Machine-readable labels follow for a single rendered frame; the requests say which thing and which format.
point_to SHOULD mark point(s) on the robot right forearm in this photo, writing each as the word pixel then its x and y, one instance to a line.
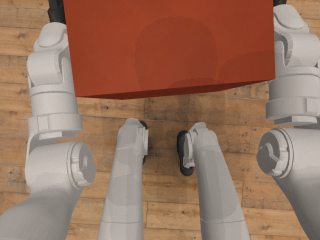
pixel 294 94

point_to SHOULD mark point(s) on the right robot shin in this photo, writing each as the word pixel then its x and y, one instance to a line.
pixel 187 162

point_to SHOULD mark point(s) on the left robot hand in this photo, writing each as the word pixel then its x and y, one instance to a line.
pixel 56 11

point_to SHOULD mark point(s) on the robot right upper arm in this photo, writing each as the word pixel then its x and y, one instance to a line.
pixel 292 157

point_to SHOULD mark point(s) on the robot left forearm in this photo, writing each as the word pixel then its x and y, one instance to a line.
pixel 54 106

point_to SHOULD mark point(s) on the carton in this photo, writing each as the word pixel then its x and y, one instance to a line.
pixel 133 49

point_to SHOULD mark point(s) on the robot left upper arm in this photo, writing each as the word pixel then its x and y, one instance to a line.
pixel 56 175

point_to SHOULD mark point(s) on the left robot foot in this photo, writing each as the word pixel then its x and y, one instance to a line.
pixel 144 124

